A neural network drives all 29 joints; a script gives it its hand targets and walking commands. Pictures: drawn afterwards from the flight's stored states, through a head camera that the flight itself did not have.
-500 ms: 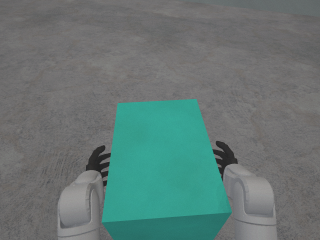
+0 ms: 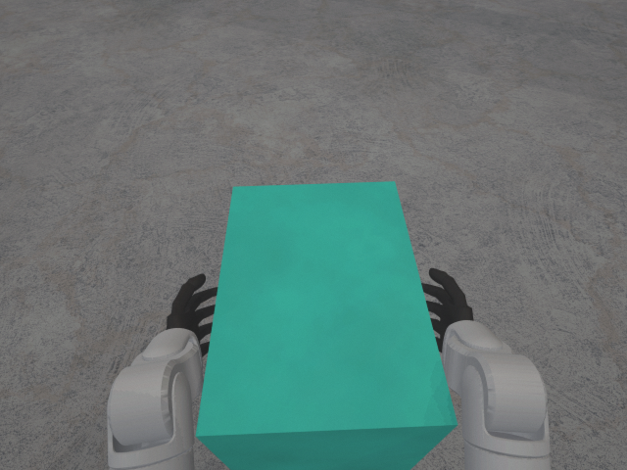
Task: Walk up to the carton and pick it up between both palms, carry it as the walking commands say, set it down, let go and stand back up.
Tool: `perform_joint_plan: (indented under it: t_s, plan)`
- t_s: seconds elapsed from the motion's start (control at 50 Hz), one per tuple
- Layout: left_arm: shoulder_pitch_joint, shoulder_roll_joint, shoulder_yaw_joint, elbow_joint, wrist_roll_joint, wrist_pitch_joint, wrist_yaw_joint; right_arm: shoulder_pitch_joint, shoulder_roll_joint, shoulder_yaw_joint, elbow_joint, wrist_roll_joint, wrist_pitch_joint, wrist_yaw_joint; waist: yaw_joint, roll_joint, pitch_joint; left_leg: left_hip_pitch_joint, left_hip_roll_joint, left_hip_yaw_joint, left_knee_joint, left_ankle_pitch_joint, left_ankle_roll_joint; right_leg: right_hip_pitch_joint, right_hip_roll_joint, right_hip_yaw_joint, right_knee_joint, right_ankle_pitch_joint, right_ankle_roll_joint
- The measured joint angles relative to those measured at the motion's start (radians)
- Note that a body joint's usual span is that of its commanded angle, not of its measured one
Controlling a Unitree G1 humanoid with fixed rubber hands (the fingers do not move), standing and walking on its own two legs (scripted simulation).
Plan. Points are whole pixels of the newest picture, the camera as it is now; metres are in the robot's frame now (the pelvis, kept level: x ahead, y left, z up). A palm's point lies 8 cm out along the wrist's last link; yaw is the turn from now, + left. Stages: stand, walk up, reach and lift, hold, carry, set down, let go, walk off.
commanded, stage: carry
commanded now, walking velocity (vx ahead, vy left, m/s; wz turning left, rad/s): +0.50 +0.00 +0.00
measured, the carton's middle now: (319, 335) +0.30 +0.02 +0.00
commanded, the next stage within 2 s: none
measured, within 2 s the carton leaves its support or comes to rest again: neither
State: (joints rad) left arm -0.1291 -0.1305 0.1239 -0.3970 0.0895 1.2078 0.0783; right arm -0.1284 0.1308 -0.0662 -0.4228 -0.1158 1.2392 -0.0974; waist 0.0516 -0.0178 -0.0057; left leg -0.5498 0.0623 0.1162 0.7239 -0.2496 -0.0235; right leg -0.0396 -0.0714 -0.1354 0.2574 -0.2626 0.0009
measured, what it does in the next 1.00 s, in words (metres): walks ahead: left foot, then right foot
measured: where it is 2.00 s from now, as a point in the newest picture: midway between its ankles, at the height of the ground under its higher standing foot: (314, 191)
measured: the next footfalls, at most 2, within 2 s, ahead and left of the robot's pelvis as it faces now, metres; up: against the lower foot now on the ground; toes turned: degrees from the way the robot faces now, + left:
left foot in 0.14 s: +0.28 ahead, +0.13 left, +0.00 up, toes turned +7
right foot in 0.62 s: +0.62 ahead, -0.08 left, +0.00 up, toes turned -9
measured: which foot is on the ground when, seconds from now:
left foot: up 0.00-0.12, down 0.14-0.66, up 0.68-1.00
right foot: down 0.00-0.16, up 0.18-0.60, down 0.62-1.00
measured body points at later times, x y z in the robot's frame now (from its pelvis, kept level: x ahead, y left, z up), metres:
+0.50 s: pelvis +0.37 +0.05 +0.00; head +0.40 +0.07 +0.45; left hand +0.66 +0.20 +0.07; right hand +0.64 -0.11 +0.08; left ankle +0.24 +0.13 -0.75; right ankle +0.46 -0.11 -0.70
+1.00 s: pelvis +0.76 +0.04 -0.02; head +0.77 +0.04 +0.43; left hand +1.04 +0.19 +0.07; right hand +1.03 -0.12 +0.07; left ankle +0.91 +0.15 -0.73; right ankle +0.58 -0.07 -0.75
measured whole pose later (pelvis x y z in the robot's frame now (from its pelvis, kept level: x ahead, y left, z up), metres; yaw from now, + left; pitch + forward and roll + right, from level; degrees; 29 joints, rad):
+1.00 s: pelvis +0.76 +0.04 -0.02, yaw -1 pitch +3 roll +3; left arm -0.15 -0.13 0.12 -0.42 0.09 1.20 0.06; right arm -0.13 0.13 -0.07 -0.49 -0.12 1.24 -0.10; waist 0.00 -0.03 -0.04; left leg -0.54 0.03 0.21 0.51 -0.07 -0.02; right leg 0.11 -0.11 -0.14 0.24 -0.39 0.05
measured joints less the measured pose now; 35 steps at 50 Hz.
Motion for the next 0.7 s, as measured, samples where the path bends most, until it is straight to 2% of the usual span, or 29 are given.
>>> perform_joint_plan:
  t_s: [0.1,0.14,0.18,0.2,0.22,0.24,0.28,0.36,0.42,0.48,0.58,0.62,0.64,0.66,0.7]
  plan:
    - [-0.032,-0.004,0.004,-0.001,0.004,-0.005,-0.016,-0.009,0.001,-0.011,-0.035,-0.003,0.004,-0.004,-0.041,-0.02,-0.027,0.036,-0.017,0.076,-0.184,0.13,-0.001,0.134,-0.035,0.009,-0.002,-0.12,0.052]
    - [-0.035,-0.004,0.005,0.005,0.014,0.0,-0.019,-0.025,0.003,-0.019,-0.016,0.001,0.009,-0.004,-0.051,-0.017,-0.047,0.104,-0.032,0.105,-0.255,0.154,0.014,0.146,-0.05,0.001,0.093,-0.2,0.066]
    - [-0.048,0.003,0.026,0.035,0.023,0.003,-0.022,-0.052,0.006,-0.018,0.052,0.002,-0.008,-0.003,-0.073,-0.041,-0.04,0.117,-0.045,0.131,-0.189,0.122,0.087,0.044,-0.088,0.015,0.398,-0.201,0.049]
    - [-0.052,0.003,0.033,0.057,0.027,0.005,-0.023,-0.061,0.008,-0.022,0.081,0.0,-0.009,-0.003,-0.08,-0.029,-0.026,0.132,-0.038,0.129,-0.174,0.086,0.104,-0.036,-0.061,0.052,0.578,-0.204,0.037]
    - [-0.052,0.0,0.035,0.071,0.033,0.01,-0.023,-0.062,0.008,-0.027,0.1,0.002,-0.006,-0.003,-0.08,-0.013,-0.013,0.159,-0.031,0.119,-0.19,0.055,0.109,-0.117,-0.031,0.074,0.732,-0.2,0.026]
    - [-0.046,-0.007,0.037,0.079,0.038,0.014,-0.022,-0.058,0.007,-0.031,0.108,0.004,-0.001,-0.002,-0.076,0.003,-0.004,0.189,-0.021,0.11,-0.227,0.09,0.098,-0.193,-0.008,0.075,0.843,-0.182,0.018]
    - [-0.029,-0.004,0.022,0.073,0.04,0.019,-0.021,-0.041,0.005,-0.029,0.101,0.009,0.005,-0.003,-0.071,0.019,0.009,0.251,-0.015,0.103,-0.294,0.076,0.093,-0.317,0.006,0.061,0.917,-0.125,0.01]
    - [-0.041,-0.005,0.007,0.038,0.037,0.015,-0.013,-0.031,0.003,-0.031,0.052,0.018,-0.007,-0.003,-0.073,0.041,0.025,0.362,-0.008,0.073,-0.421,0.053,0.084,-0.466,0.009,0.027,0.744,-0.054,0.017]
    - [-0.052,-0.006,0.002,0.002,0.029,-0.002,-0.011,-0.032,0.004,-0.034,0.003,0.02,-0.022,-0.003,-0.061,0.049,0.023,0.446,-0.005,0.055,-0.482,0.026,0.073,-0.528,0.006,0.015,0.598,0.017,0.022]
    - [-0.041,-0.005,-0.004,-0.03,0.021,-0.012,-0.009,-0.036,0.004,-0.03,-0.028,0.016,-0.019,0.003,-0.046,0.056,0.002,0.538,0.001,0.048,-0.515,-0.03,0.055,-0.539,0.012,-0.012,0.446,0.081,0.021]
    - [-0.023,-0.002,-0.008,-0.021,0.024,0.009,-0.006,-0.03,0.003,-0.023,-0.007,-0.001,0.001,0.018,-0.043,0.067,-0.06,0.679,0.016,0.038,-0.509,-0.166,0.015,-0.482,0.05,-0.085,0.258,0.154,-0.007]
    - [-0.03,-0.003,-0.009,0.005,0.025,0.02,-0.006,-0.021,0.001,-0.026,0.002,-0.007,0.012,0.019,-0.043,0.06,-0.073,0.686,0.028,0.055,-0.382,-0.24,-0.008,-0.421,0.066,-0.111,0.202,0.189,-0.038]
    - [-0.031,-0.004,-0.018,0.03,0.027,0.013,-0.006,-0.02,0.001,-0.038,0.013,-0.007,0.014,0.02,-0.035,0.082,-0.075,0.641,0.058,0.053,-0.233,-0.172,-0.01,-0.415,0.076,-0.123,0.243,0.172,-0.064]
    - [-0.036,-0.004,-0.02,0.048,0.031,0.012,-0.005,-0.021,0.001,-0.046,0.027,-0.006,0.014,0.021,-0.027,0.09,-0.068,0.568,0.066,0.026,-0.043,-0.159,-0.006,-0.409,0.078,-0.125,0.282,0.125,-0.077]
    - [-0.046,-0.005,-0.017,0.073,0.035,0.015,-0.005,-0.024,0.001,-0.053,0.048,-0.006,0.014,0.021,-0.02,0.064,-0.042,0.386,0.008,-0.048,0.304,-0.194,-0.006,-0.375,0.059,-0.1,0.287,0.053,-0.078]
